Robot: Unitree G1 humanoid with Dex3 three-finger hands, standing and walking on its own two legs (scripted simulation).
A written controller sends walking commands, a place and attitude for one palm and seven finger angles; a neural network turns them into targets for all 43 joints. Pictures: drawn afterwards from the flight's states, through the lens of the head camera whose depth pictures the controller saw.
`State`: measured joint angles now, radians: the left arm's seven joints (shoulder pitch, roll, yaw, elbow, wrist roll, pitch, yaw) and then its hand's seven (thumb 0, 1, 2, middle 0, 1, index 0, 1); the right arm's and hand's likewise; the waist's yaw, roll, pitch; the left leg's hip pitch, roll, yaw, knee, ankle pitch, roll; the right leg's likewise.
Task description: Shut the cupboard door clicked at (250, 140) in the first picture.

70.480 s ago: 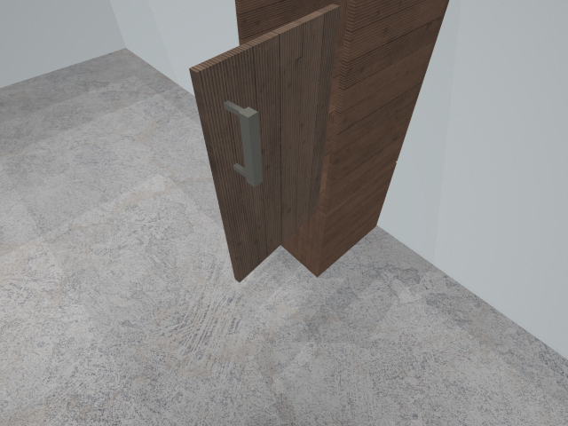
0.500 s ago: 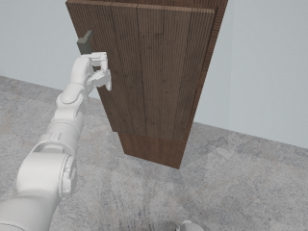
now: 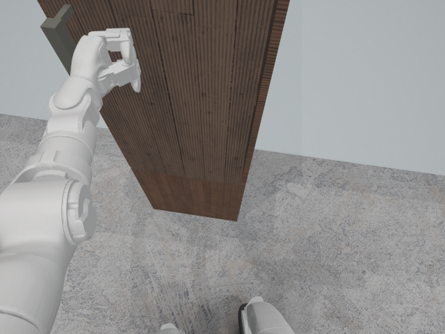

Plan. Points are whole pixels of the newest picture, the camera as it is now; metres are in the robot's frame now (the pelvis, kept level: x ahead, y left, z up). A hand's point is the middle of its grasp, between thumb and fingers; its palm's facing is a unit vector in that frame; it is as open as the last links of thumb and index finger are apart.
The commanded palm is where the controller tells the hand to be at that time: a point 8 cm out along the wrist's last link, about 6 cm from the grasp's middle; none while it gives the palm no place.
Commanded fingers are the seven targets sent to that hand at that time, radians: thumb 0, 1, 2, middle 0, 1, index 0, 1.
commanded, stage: push the door shut along its arc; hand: left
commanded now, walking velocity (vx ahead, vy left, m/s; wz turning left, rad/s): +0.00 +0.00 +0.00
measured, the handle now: (80, 57) +0.57 +0.16 +0.14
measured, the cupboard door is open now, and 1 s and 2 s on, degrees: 0 0 0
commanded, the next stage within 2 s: pull the fist back off the door in 0.14 s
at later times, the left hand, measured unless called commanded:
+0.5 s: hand (139, 68) +0.53 +0.07 +0.14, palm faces +0.14 -0.99 -0.03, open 2.7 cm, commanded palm +0.52 +0.11 +0.15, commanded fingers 0.00 0.90 0.90 -1.30 -1.50 -1.30 -1.50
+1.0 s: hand (150, 93) +0.48 +0.05 +0.14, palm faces +0.08 -1.00 +0.00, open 3.1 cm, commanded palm +0.43 +0.10 +0.15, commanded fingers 0.00 0.90 0.90 -1.30 -1.50 -1.30 -1.50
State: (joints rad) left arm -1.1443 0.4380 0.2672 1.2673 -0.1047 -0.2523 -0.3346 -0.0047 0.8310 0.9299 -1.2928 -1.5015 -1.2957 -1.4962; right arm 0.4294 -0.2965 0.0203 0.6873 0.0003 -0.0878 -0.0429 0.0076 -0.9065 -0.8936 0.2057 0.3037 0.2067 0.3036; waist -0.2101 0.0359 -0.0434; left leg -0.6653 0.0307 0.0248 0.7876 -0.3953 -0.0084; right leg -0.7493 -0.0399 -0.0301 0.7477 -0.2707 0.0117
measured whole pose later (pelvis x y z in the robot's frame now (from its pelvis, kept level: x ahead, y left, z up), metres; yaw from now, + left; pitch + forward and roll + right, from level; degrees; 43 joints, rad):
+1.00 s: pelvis +0.02 +0.00 +0.02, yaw -2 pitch +10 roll +0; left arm -0.73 0.08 0.16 0.82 -0.05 -0.27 0.22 0.02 0.90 0.91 -1.29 -1.50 -1.30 -1.50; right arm 0.40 -0.25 -0.04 0.68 -0.02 -0.05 0.02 0.01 -0.91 -0.89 0.20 0.30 0.21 0.30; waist -0.10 0.05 -0.08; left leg -0.46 0.05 0.05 0.66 -0.38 -0.02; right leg -0.56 -0.02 -0.01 0.65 -0.26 0.00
